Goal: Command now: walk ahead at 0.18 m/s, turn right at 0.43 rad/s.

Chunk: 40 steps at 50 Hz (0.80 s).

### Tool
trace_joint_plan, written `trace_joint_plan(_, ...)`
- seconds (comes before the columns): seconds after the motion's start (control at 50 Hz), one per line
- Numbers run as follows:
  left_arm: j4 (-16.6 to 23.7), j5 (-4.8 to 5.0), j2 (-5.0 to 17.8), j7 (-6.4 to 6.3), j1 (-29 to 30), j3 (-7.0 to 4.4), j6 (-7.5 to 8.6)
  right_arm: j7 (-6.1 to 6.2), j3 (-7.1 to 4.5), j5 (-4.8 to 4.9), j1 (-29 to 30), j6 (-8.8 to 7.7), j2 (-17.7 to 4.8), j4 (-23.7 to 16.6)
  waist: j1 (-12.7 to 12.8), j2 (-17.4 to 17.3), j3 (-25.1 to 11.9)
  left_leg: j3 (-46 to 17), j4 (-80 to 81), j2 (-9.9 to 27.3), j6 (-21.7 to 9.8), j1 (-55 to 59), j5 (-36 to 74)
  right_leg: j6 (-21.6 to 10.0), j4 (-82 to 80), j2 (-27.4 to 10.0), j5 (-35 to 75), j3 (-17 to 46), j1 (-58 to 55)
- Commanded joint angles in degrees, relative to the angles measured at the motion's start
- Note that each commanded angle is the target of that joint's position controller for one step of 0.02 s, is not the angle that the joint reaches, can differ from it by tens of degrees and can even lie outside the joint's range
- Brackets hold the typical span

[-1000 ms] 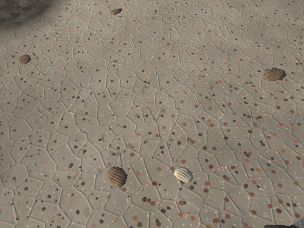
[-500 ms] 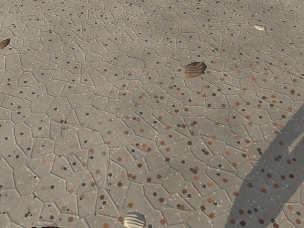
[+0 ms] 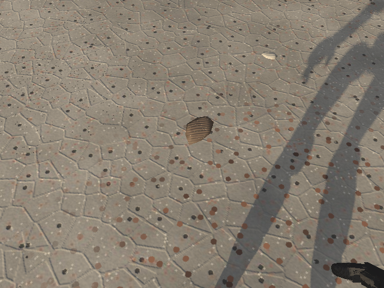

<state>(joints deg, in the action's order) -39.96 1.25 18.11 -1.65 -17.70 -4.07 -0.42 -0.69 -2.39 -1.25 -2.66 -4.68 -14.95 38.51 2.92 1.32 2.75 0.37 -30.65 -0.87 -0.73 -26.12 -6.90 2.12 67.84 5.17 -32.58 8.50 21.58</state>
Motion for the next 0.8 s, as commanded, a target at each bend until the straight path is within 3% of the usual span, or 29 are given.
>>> trace_joint_plan(0.02,4.74,-0.22,7.16,-0.62,-0.5,-2.13,-1.34,0.49,-1.35,-0.15,-3.72,1.32,-5.97,-2.1,-2.68,-6.41,-9.02,-16.97,9.64,16.87,-12.02,19.57,19.98,2.19,5.42,-6.07,2.78,-0.91,13.7)
trace_joint_plan(0.04,4.64,-0.19,4.96,-0.61,-1.39,-1.59,-1.79,0.41,-1.42,-0.4,-2.96,1.36,-6.4,-1.41,-1.57,-7.86,-7.59,-13.3,11.42,14.9,-11.51,14.74,20.32,2.0,1.09,-6.25,3.56,-2.34,9.7)
trace_joint_plan(0.08,4.47,-0.66,1.95,-0.73,-1.94,-0.58,-1.82,0.29,-1.58,-0.39,-1.87,1.24,-6.76,-0.3,-0.87,-9.18,-8.26,-9.28,12.41,13.84,-12.6,12.53,25.99,2.2,-7.64,-5.98,4.69,-4.48,5.04)
trace_joint_plan(0.14,4.56,-1.31,1.37,-0.36,0.09,0.13,-1.62,0.4,-2.0,0.51,-1.06,1.75,-8.21,1.0,-1.4,-9.25,-11.63,-7.16,12.24,14.88,-13.5,12.98,27.94,1.66,-19.26,-6.91,11.44,-5.43,-1.55)
trace_joint_plan(0.22,4.63,-1.31,2.59,0.52,2.58,-0.06,-2.24,0.23,-1.75,1.54,-1.35,3.08,-8.97,2.52,-1.8,-8.9,-9.83,-7.39,12.45,14.31,-11.94,10.78,6.89,-0.36,-32.45,-6.06,18.42,-7.48,-8.7)
trace_joint_plan(0.26,4.61,-2.14,2.76,0.72,3.19,-0.07,-2.13,-0.01,-0.61,1.77,-2.66,3.23,-6.5,3.88,-1.05,-7.53,-7.48,-6.64,10.96,11.68,-7.4,6.36,-4.98,-2.92,-42.77,-6.1,23.95,-6.87,-15.37)
trace_joint_plan(0.28,5.7,-2.81,5.13,0.37,3.79,-0.3,-2.02,-0.3,0.26,0.84,-4.49,2.95,-4.46,4.38,-2.04,-2.9,-7.72,-4.63,7.47,9.05,-3.23,3.42,-10.48,-5.22,-45.5,-12.08,29.81,0.24,-18.88)
trace_joint_plan(0.3,6.73,-2.84,8.38,-0.06,7.46,-0.6,-2.16,-0.64,0.61,-0.31,-8.58,2.58,-3.07,4.57,-6.88,6.99,-7.03,1.41,3.43,3.14,0.62,3.54,-14.92,-9.25,-46.03,-17.68,29.34,5.96,-15.07)
trace_joint_plan(0.32,6.15,-2.94,4.57,0.43,8.85,0.25,-1.73,-0.23,0.7,-0.53,-7.17,2.83,-3.39,5.03,-5.59,8.97,-6.98,1.01,3.94,3.06,2.03,11.12,-11.23,-10.63,-48.66,-16.87,16.91,5.99,-6.3)
trace_joint_plan(0.34,6.16,-3.22,2.55,0.88,10.24,0.79,-1.18,0.0,0.37,-0.41,-5.37,3.11,-5.0,5.18,-5.22,7.64,-4.4,0.97,4.33,3.06,2.53,12.99,-7.41,-8.38,-48.99,-13.52,10.69,3.77,-3.89)
trace_joint_plan(0.36,5.67,-3.5,2.19,1.09,10.36,0.92,-0.72,0.25,0.24,-0.38,-4.92,3.36,-5.41,5.78,-4.87,7.3,-3.27,1.02,4.54,3.27,2.53,13.55,-5.55,-6.46,-48.49,-11.77,10.21,2.22,-3.15)
trace_joint_plan(0.4,5.19,-2.98,2.77,1.18,9.07,0.92,0.04,0.5,-0.09,-0.25,-5.9,3.63,-6.83,6.87,-4.49,5.27,-1.77,0.33,5.46,3.88,1.91,12.69,-4.53,-4.88,-46.74,-10.41,15.01,0.69,-3.96)
trace_joint_plan(0.44,4.52,-2.52,2.77,0.96,7.36,0.92,0.27,0.4,0.05,0.02,-6.13,3.3,-6.27,7.86,-4.03,2.45,-2.58,0.24,5.85,4.1,1.56,12.51,-3.29,-4.78,-44.57,-9.9,20.11,-0.24,-6.29)
trace_joint_plan(0.52,4.32,-2.38,2.12,0.7,7.44,1.0,0.21,0.55,0.15,0.39,-6.18,3.13,-5.82,9.81,-3.82,0.44,-4.09,0.32,5.55,4.39,1.81,13.44,-0.77,-5.11,-42.67,-9.26,26.78,-1.22,-8.53)
trace_joint_plan(0.72,1.18,-2.07,1.38,0.74,6.67,0.64,0.37,1.63,-0.04,0.83,-6.12,4.1,-6.36,14.35,-4.2,-0.81,-4.65,0.13,4.99,4.88,1.84,16.19,2.32,-4.93,-42.35,-8.14,32.69,-2.72,-9.69)
trace_joint_plan(0.76,-0.51,-1.74,1.94,0.52,4.76,0.26,0.08,1.8,-0.02,1.05,-7.19,4.41,-5.9,15.82,-4.03,0.46,-4.87,2.6,3.35,2.71,1.57,15.36,-9.01,-5.8,-43.92,-7.33,18.65,-2.88,-9.61)
trace_joint_plan(0.8,-1.18,-1.26,4.26,0.37,2.82,-0.62,-0.11,1.84,-0.17,1.58,-5.75,4.1,-5.64,15.63,-2.6,3.84,-0.19,4.72,-2.04,0.51,0.67,8.18,-19.56,-8.99,-48.74,-10.14,-3.67,2.79,-7.27)
